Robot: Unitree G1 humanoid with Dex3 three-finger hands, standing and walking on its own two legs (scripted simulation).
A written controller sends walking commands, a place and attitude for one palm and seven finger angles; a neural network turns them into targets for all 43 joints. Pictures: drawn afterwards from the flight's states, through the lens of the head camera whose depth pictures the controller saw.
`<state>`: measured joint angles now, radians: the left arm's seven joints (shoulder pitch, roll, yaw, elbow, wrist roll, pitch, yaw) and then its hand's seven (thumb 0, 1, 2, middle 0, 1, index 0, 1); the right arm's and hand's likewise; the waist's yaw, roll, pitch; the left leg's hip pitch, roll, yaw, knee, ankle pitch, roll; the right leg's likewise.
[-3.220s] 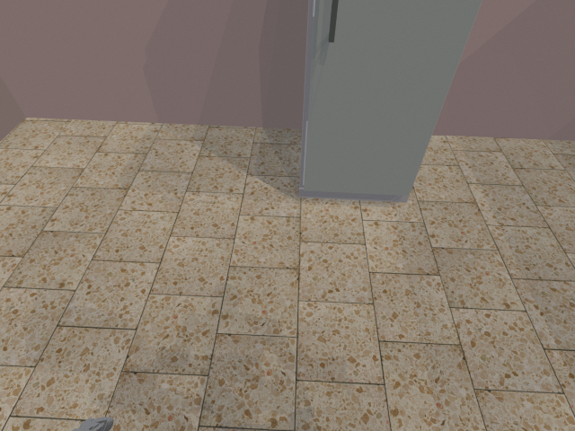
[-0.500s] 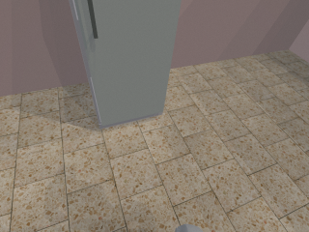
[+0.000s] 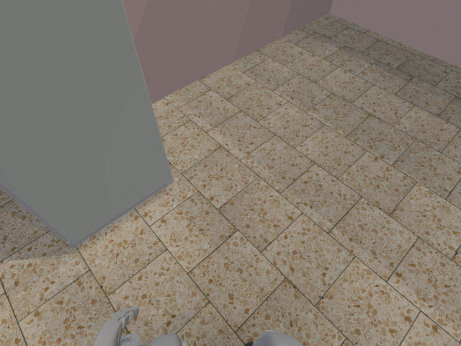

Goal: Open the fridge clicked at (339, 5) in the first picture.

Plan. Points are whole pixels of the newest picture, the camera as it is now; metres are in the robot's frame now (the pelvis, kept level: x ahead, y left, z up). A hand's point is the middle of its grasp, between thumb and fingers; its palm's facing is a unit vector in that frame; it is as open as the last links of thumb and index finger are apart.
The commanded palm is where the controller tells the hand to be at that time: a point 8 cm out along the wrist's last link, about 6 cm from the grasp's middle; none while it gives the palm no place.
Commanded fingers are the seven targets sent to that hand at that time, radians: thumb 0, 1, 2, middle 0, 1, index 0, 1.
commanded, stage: turn to face it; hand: left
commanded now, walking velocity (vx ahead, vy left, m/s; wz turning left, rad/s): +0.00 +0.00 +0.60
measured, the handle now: out of the picture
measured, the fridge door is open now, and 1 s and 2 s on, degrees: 0 0 0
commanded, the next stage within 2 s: take the last steps up to it in 1.32 s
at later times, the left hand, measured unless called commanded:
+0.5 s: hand out of the picture +0.11 +0.25 -0.16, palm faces +0.19 -0.96 -0.19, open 7.4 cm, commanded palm none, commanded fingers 0.00 0.90 0.90 -0.20 -0.30 -0.20 -0.30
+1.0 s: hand out of the picture +0.09 +0.21 -0.13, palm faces +0.43 -0.86 -0.26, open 7.4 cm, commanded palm none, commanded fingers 0.00 0.90 0.90 -0.20 -0.30 -0.20 -0.30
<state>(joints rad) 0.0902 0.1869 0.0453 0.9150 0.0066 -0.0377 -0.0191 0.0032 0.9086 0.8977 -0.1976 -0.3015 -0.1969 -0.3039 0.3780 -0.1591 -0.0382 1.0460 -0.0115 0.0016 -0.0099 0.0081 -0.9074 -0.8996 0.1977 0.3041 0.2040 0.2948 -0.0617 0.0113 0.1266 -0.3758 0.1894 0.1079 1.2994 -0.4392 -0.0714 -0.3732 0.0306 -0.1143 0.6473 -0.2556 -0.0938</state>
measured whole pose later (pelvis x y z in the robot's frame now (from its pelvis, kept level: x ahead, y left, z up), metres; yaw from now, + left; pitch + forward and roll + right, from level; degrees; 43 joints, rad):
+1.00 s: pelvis +0.09 +0.00 +0.02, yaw +27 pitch -1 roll +1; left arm 0.21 0.19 0.03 0.89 0.03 0.01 0.03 0.01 0.90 0.90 -0.20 -0.30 -0.20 -0.30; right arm 0.20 -0.27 -0.10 0.93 -0.02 0.08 0.03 0.00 -0.91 -0.90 0.19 0.30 0.20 0.29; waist -0.03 0.01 0.06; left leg -0.51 0.03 0.03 1.06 -0.40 -0.07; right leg -0.19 -0.11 -0.14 0.53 -0.32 0.03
